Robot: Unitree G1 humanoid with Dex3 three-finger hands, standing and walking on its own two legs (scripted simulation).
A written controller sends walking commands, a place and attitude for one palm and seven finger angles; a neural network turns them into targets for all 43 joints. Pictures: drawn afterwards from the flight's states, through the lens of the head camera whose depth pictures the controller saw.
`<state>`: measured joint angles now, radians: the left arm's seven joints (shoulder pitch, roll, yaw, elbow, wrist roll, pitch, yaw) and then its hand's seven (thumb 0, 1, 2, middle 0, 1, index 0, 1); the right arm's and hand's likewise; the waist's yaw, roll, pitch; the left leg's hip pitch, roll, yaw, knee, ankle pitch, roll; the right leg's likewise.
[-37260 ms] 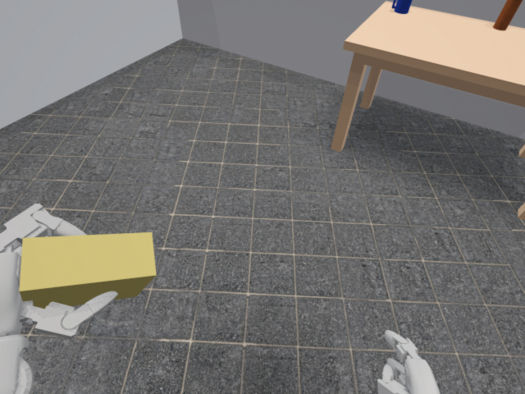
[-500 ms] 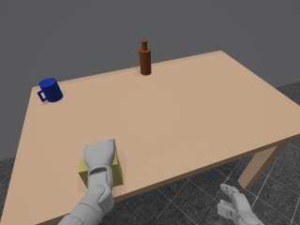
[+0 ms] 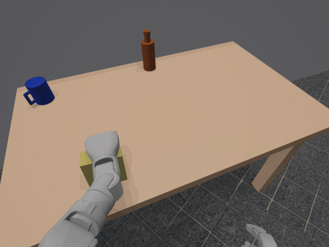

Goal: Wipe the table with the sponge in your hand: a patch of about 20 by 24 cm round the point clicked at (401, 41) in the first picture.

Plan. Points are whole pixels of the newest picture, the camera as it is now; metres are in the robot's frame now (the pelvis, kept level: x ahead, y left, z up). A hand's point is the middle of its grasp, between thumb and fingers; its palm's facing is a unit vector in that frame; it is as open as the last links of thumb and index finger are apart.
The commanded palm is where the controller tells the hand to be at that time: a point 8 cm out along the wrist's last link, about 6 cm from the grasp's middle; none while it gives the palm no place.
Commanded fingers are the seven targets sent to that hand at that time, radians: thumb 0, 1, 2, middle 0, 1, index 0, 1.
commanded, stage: wipe forward along the third lane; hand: left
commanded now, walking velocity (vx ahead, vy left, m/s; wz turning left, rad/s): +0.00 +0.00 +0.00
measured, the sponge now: (106, 170) +0.34 +0.21 -0.06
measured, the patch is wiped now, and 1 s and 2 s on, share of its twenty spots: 0.75 0.95 1.00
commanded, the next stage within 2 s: wipe back along the third lane in 0.96 s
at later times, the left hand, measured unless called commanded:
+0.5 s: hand (103, 141) +0.41 +0.22 +0.00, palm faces -0.10 +0.00 -1.00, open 9.5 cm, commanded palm +0.38 +0.22 +0.03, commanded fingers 0.00 0.10 1.30 -1.20 -1.60 -1.20 -1.60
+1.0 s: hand (98, 129) +0.45 +0.26 +0.00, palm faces -0.11 -0.01 -0.99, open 9.5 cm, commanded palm +0.44 +0.24 +0.03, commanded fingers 0.00 0.10 1.30 -1.20 -1.60 -1.20 -1.60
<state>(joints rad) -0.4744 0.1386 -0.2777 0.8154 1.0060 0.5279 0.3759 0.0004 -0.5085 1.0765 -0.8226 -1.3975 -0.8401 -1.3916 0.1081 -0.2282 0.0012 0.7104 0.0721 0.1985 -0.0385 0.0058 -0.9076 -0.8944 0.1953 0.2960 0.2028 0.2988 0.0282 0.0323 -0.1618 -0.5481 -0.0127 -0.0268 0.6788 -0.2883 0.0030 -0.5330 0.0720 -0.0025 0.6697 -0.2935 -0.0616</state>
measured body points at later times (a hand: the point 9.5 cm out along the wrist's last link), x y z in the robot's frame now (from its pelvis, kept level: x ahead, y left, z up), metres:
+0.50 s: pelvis +0.00 +0.01 +0.00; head +0.04 +0.01 +0.44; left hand +0.41 +0.22 +0.05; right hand +0.13 -0.24 -0.13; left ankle +0.03 +0.12 -0.72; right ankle +0.02 -0.08 -0.72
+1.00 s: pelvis +0.01 +0.03 -0.01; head +0.07 +0.04 +0.44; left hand +0.45 +0.25 +0.05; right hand +0.10 -0.23 -0.13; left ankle +0.03 +0.12 -0.72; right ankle +0.02 -0.08 -0.72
